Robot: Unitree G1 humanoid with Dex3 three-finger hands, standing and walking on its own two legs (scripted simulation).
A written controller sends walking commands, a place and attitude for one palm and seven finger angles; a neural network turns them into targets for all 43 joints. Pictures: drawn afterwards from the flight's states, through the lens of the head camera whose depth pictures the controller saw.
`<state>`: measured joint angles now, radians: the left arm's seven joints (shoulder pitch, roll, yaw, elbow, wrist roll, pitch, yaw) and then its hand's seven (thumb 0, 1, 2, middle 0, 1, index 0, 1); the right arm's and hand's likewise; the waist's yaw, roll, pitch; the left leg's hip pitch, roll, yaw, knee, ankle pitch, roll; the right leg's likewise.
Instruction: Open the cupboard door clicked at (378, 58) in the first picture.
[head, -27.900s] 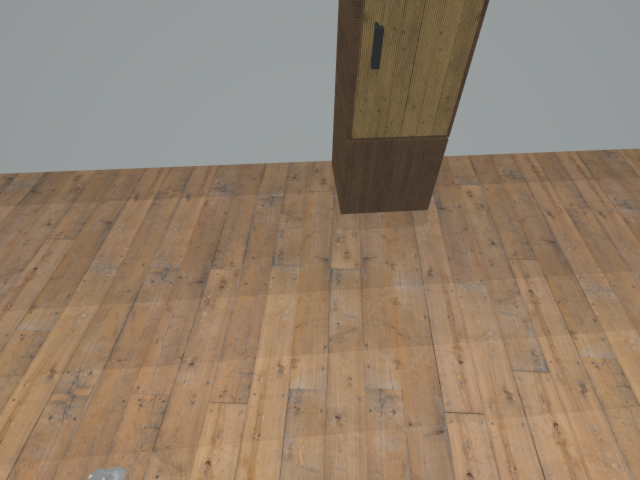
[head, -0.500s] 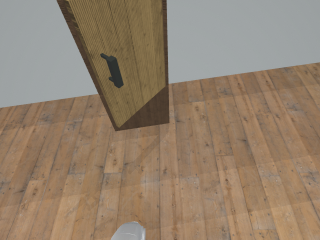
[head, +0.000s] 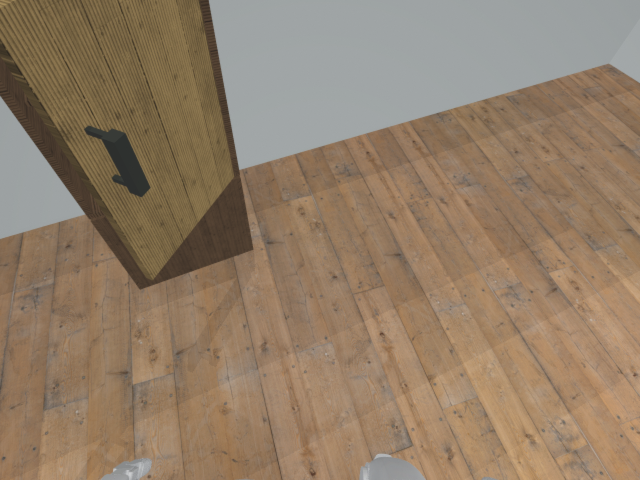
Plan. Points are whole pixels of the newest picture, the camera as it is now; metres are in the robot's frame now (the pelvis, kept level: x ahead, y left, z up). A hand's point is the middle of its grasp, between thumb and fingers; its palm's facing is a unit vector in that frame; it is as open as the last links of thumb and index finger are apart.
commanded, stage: walk to a spot facing it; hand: left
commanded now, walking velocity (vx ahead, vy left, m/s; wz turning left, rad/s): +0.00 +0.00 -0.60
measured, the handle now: (117, 161) +0.55 +0.39 +0.01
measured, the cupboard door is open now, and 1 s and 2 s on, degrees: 42 42 42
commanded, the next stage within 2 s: turn to face it in 1.98 s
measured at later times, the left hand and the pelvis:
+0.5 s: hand (222, 453) +0.16 +0.15 -0.17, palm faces -0.31 -0.93 -0.19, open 7.4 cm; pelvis +0.00 -0.01 +0.00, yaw -19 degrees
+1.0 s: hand (290, 416) +0.22 +0.06 -0.18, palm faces -0.55 -0.82 -0.18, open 7.4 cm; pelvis +0.11 -0.09 +0.00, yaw -37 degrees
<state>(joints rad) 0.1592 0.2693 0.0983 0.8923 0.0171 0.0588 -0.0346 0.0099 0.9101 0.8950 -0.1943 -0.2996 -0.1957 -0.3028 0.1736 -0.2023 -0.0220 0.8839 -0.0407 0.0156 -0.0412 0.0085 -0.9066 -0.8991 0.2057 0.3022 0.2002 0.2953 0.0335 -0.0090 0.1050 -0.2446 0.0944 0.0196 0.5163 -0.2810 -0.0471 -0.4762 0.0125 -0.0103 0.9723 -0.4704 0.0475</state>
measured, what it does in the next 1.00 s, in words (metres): walks ahead, turning right: right foot, then left foot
